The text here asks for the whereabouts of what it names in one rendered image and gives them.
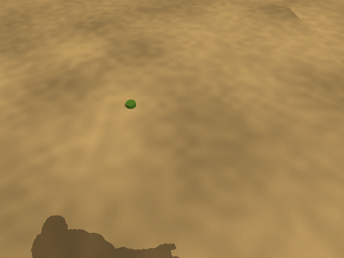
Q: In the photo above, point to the tin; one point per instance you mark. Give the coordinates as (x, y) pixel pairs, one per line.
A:
(130, 104)

